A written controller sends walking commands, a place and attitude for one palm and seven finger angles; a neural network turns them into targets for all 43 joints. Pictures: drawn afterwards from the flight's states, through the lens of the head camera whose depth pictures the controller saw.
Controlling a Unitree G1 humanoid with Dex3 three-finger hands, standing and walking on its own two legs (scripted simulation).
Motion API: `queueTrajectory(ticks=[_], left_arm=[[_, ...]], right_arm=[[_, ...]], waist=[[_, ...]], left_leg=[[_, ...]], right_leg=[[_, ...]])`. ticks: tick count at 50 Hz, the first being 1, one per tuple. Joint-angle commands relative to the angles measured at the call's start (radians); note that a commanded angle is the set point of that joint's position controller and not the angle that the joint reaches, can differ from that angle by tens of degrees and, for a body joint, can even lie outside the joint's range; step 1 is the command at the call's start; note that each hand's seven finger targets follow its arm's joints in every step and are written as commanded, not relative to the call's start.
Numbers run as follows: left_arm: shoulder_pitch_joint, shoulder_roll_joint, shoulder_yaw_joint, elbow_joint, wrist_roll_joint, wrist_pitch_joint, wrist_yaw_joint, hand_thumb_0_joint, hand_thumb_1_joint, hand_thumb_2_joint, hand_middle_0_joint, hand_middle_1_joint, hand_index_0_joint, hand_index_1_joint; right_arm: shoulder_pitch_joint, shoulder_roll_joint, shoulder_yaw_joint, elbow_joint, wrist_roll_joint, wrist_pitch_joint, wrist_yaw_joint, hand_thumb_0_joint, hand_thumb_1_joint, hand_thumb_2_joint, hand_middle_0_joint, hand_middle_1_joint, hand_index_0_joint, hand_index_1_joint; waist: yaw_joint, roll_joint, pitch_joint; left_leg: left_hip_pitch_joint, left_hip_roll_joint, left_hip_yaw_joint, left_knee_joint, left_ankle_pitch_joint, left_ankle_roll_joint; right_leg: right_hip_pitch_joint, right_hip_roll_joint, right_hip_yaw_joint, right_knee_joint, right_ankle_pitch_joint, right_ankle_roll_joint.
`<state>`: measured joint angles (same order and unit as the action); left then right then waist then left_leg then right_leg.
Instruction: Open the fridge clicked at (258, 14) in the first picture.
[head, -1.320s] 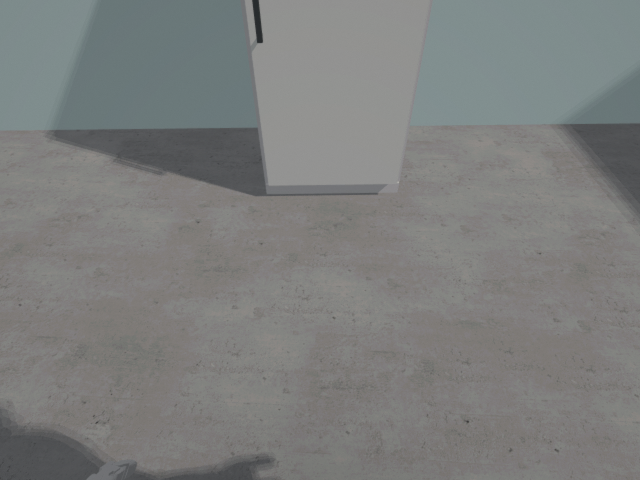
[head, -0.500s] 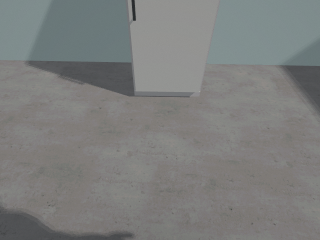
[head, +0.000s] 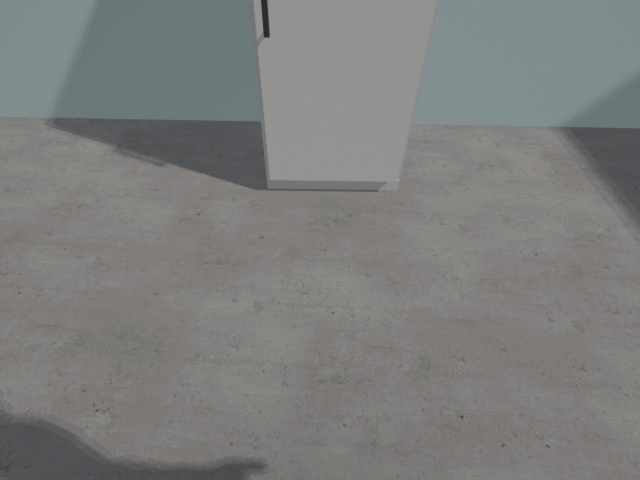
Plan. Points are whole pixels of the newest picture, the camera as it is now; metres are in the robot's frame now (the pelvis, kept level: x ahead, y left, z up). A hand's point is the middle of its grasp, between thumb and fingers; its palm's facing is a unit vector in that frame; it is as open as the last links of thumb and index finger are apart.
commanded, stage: look at it before walking up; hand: left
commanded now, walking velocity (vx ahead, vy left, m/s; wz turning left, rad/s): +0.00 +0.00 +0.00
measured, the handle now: out of the picture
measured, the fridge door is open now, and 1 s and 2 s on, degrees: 0 0 0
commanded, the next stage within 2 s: walk to a spot facing it in 0.22 s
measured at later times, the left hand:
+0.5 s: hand out of the picture +0.07 +0.23 -0.17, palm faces -0.01 -0.96 -0.28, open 7.4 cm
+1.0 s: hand (226, 389) +0.29 +0.18 -0.18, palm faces -0.04 -0.99 -0.16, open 7.4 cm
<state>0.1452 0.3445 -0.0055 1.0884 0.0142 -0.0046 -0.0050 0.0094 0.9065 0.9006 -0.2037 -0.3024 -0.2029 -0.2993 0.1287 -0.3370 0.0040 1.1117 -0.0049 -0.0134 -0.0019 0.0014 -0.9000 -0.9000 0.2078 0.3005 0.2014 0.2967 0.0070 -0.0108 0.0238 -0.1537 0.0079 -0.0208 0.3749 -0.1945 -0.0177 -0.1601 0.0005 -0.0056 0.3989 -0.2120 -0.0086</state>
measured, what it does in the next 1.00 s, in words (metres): walks ahead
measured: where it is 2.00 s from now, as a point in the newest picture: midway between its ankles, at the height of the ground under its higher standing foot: (318, 366)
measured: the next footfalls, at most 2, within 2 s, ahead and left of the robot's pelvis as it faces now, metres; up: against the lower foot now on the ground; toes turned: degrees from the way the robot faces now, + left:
right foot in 1.04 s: +0.38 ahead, -0.12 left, +0.00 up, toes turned -7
left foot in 1.48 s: +0.50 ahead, +0.14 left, +0.00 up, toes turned +16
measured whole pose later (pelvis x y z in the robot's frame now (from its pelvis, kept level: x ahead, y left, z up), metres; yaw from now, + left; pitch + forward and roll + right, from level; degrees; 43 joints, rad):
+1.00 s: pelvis +0.19 +0.01 -0.02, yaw +1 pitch +0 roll +0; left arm 0.12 0.18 0.04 1.00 0.02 -0.02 -0.03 0.01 0.91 0.90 -0.20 -0.30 -0.20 -0.30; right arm 0.55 -0.10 -0.01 1.22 -0.02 -0.07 -0.03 0.00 -0.90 -0.90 0.21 0.30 0.20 0.30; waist -0.06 -0.01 0.08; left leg 0.13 0.03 0.06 0.30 -0.43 -0.02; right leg -0.53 -0.08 -0.13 0.67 -0.21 -0.03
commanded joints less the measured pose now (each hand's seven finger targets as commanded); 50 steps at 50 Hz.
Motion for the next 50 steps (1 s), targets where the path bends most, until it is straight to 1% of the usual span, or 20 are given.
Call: queueTrajectory(ticks=[1, 16, 18, 21, 24, 26, 27, 29, 30, 31, 32, 33, 35, 36, 39, 41, 45, 47, 48, 50], left_arm=[[-0.043, 0.204, 0.037, -0.06, -0.003, -0.02, 0.015, 0.0, 0.9, 0.9, -0.2, -0.3, -0.2, -0.3], [-0.04, 0.207, 0.037, -0.058, -0.003, -0.024, 0.017, 0.0, 0.9, 0.9, -0.2, -0.3, -0.2, -0.3], [0.034, 0.08, 0.01, -0.027, -0.003, -0.003, 0.021, 0.0, 0.9, 0.9, -0.2, -0.3, -0.2, -0.3], [0.084, 0.099, 0.023, -0.027, 0.007, 0.012, 0.007, 0.0, 0.9, 0.9, -0.2, -0.3, -0.2, -0.3], [0.146, 0.122, 0.044, -0.035, 0.01, 0.011, 0.003, 0.0, 0.9, 0.9, -0.2, -0.3, -0.2, -0.3], [0.181, 0.129, 0.057, -0.04, 0.007, -0.002, 0.006, 0.0, 0.9, 0.9, -0.2, -0.3, -0.2, -0.3], [0.184, 0.121, 0.06, -0.042, 0.007, -0.011, 0.008, 0.0, 0.9, 0.9, -0.2, -0.3, -0.2, -0.3], [0.169, 0.098, 0.063, -0.051, 0.006, -0.018, 0.007, 0.0, 0.9, 0.9, -0.2, -0.3, -0.2, -0.3], [0.15, 0.068, 0.058, -0.057, 0.003, -0.017, 0.005, 0.0, 0.9, 0.9, -0.2, -0.3, -0.2, -0.3], [0.142, 0.014, 0.051, -0.072, 0.0, -0.017, 0.0, 0.0, 0.9, 0.9, -0.2, -0.3, -0.2, -0.3], [0.093, -0.047, 0.038, -0.101, 0.002, -0.023, -0.003, 0.0, 0.9, 0.9, -0.2, -0.3, -0.2, -0.3], [0.018, -0.026, 0.039, -0.133, 0.013, -0.032, 0.005, 0.0, 0.9, 0.9, -0.2, -0.3, -0.2, -0.3], [0.008, -0.037, 0.049, -0.127, 0.012, -0.045, -0.001, 0.0, 0.9, 0.9, -0.2, -0.3, -0.2, -0.3], [0.014, -0.056, 0.048, -0.119, 0.011, -0.046, -0.008, 0.0, 0.9, 0.9, -0.2, -0.3, -0.2, -0.3], [0.042, -0.1, 0.048, -0.11, 0.009, -0.032, -0.023, 0.0, 0.9, 0.9, -0.2, -0.3, -0.2, -0.3], [0.012, -0.115, 0.047, -0.124, 0.009, -0.026, -0.028, 0.0, 0.9, 0.9, -0.2, -0.3, -0.2, -0.3], [-0.087, -0.143, 0.045, -0.158, 0.002, -0.031, -0.033, 0.0, 0.9, 0.9, -0.2, -0.3, -0.2, -0.3], [-0.07, -0.138, 0.052, -0.152, 0.003, -0.033, -0.029, 0.0, 0.9, 0.9, -0.2, -0.3, -0.2, -0.3], [-0.024, -0.127, 0.058, -0.14, 0.003, -0.036, -0.026, 0.0, 0.9, 0.9, -0.2, -0.3, -0.2, -0.3], [0.173, -0.088, 0.076, -0.081, 0.011, -0.045, -0.017, 0.0, 0.9, 0.9, -0.2, -0.3, -0.2, -0.3]], right_arm=[[-0.052, -0.207, -0.039, -0.066, -0.004, -0.021, -0.012, 0.0, -0.9, -0.9, 0.2, 0.3, 0.2, 0.3], [-0.056, -0.208, -0.04, -0.065, -0.003, -0.022, -0.013, 0.0, -0.9, -0.9, 0.2, 0.3, 0.2, 0.3], [0.01, -0.074, -0.006, -0.034, -0.012, -0.002, -0.006, 0.0, -0.9, -0.9, 0.2, 0.3, 0.2, 0.3], [0.044, -0.07, -0.012, -0.038, -0.022, 0.011, 0.001, 0.0, -0.9, -0.9, 0.2, 0.3, 0.2, 0.3], [0.064, -0.049, -0.019, -0.06, -0.023, 0.01, 0.003, 0.0, -0.9, -0.9, 0.2, 0.3, 0.2, 0.3], [0.075, -0.025, -0.023, -0.077, -0.02, -0.001, 0.004, 0.0, -0.9, -0.9, 0.2, 0.3, 0.2, 0.3], [0.084, -0.017, -0.024, -0.082, -0.018, -0.008, 0.005, 0.0, -0.9, -0.9, 0.2, 0.3, 0.2, 0.3], [0.147, 0.005, -0.029, -0.069, -0.013, -0.022, 0.007, 0.0, -0.9, -0.9, 0.2, 0.3, 0.2, 0.3], [0.215, 0.011, -0.029, -0.046, -0.012, -0.031, 0.006, 0.0, -0.9, -0.9, 0.2, 0.3, 0.2, 0.3], [0.311, -0.03, -0.043, -0.016, -0.017, -0.038, -0.003, 0.0, -0.9, -0.9, 0.2, 0.3, 0.2, 0.3], [0.435, -0.104, -0.068, 0.022, -0.026, -0.043, -0.01, 0.0, -0.9, -0.9, 0.2, 0.3, 0.2, 0.3], [0.488, -0.081, -0.062, 0.036, -0.022, -0.043, -0.018, 0.0, -0.9, -0.9, 0.2, 0.3, 0.2, 0.3], [0.474, -0.01, -0.047, 0.032, -0.015, -0.057, -0.029, 0.0, -0.9, -0.9, 0.2, 0.3, 0.2, 0.3], [0.449, 0.006, -0.044, 0.024, -0.016, -0.065, -0.031, 0.0, -0.9, -0.9, 0.2, 0.3, 0.2, 0.3], [0.415, 0.036, -0.045, 0.024, -0.012, -0.079, -0.038, 0.0, -0.9, -0.9, 0.2, 0.3, 0.2, 0.3], [0.437, 0.059, -0.041, 0.039, -0.01, -0.084, -0.04, 0.0, -0.9, -0.9, 0.2, 0.3, 0.2, 0.3], [0.453, 0.071, -0.043, 0.057, -0.016, -0.082, -0.04, 0.0, -0.9, -0.9, 0.2, 0.3, 0.2, 0.3], [0.449, 0.055, -0.051, 0.065, -0.016, -0.079, -0.04, 0.0, -0.9, -0.9, 0.2, 0.3, 0.2, 0.3], [0.437, 0.043, -0.054, 0.067, -0.015, -0.077, -0.04, 0.0, -0.9, -0.9, 0.2, 0.3, 0.2, 0.3], [0.415, 0.043, -0.058, 0.062, -0.009, -0.075, -0.037, 0.0, -0.9, -0.9, 0.2, 0.3, 0.2, 0.3]], waist=[[-0.004, 0.01, -0.041], [-0.006, 0.009, -0.068], [-0.003, 0.002, -0.063], [0.008, -0.04, 0.039], [0.023, -0.132, 0.105], [0.022, -0.153, 0.111], [0.013, -0.146, 0.111], [-0.018, -0.068, 0.093], [-0.047, -0.019, 0.082], [-0.078, 0.132, 0.075], [-0.119, 0.333, 0.087], [-0.126, 0.26, 0.139], [-0.107, 0.116, 0.157], [-0.086, 0.08, 0.154], [-0.045, 0.118, 0.116], [-0.044, 0.142, 0.125], [-0.06, 0.151, 0.137], [-0.044, 0.149, 0.123], [-0.017, 0.147, 0.099], [0.073, 0.099, 0.006]], left_leg=[[0.012, 0.108, -0.088, -0.055, 0.118, 0.043], [0.05, 0.112, -0.075, -0.053, 0.164, 0.04], [0.028, 0.097, -0.05, -0.036, 0.016, 0.021], [-0.1, 0.057, -0.037, -0.002, -0.289, 0.03], [-0.223, 0.013, 0.024, 0.15, -0.318, 0.029], [-0.26, 0.02, 0.058, 0.255, -0.244, 0.03], [-0.257, 0.034, 0.055, 0.253, -0.225, 0.032], [-0.137, 0.043, 0.069, 0.147, -0.188, 0.04], [-0.015, 0.048, 0.053, 0.058, -0.167, 0.048], [0.115, 0.142, -0.116, -0.04, -0.194, 0.093], [0.212, 0.333, -0.394, -0.165, -0.195, 0.182], [0.222, 0.381, -0.452, -0.192, -0.085, 0.227], [0.238, 0.379, -0.387, -0.15, 0.165, 0.262], [0.222, 0.358, -0.32, -0.146, 0.239, 0.25], [0.181, 0.276, -0.158, -0.169, 0.257, 0.208], [0.165, 0.235, -0.091, -0.188, 0.273, 0.185], [0.117, 0.21, -0.018, -0.187, 0.342, 0.167], [0.116, 0.226, -0.002, -0.149, 0.444, 0.166], [0.115, 0.238, 0.007, -0.083, 0.54, 0.16], [0.046, 0.194, 0.05, 0.154, 0.612, 0.12]], right_leg=[[-0.003, -0.119, 0.115, -0.083, 0.094, -0.025], [0.021, -0.124, 0.115, -0.084, 0.168, -0.026], [0.017, -0.116, 0.109, -0.085, -0.032, -0.008], [-0.046, -0.118, 0.165, -0.121, -0.375, -0.03], [-0.048, -0.184, 0.265, -0.184, -0.523, -0.084], [-0.025, -0.258, 0.338, -0.223, -0.506, -0.134], [-0.016, -0.267, 0.334, -0.208, -0.433, -0.15], [-0.07, -0.239, 0.232, -0.118, -0.315, -0.139], [-0.147, -0.181, 0.144, -0.024, -0.268, -0.108], [-0.273, -0.078, 0.035, 0.178, -0.211, -0.059], [-0.465, 0.017, -0.109, 0.469, -0.282, -0.011], [-0.571, -0.016, -0.029, 0.609, -0.345, -0.016], [-0.637, -0.087, 0.017, 0.715, -0.264, -0.016], [-0.619, -0.106, 0.013, 0.72, -0.235, -0.009], [-0.55, -0.119, -0.03, 0.659, -0.132, 0.012], [-0.538, -0.114, -0.065, 0.59, -0.065, 0.019], [-0.41, -0.081, -0.134, 0.328, 0.01, 0.006], [-0.314, -0.055, -0.151, 0.277, 0.018, -0.014], [-0.241, -0.044, -0.147, 0.258, 0.01, -0.028], [0.025, -0.008, -0.163, 0.184, 0.07, -0.046]])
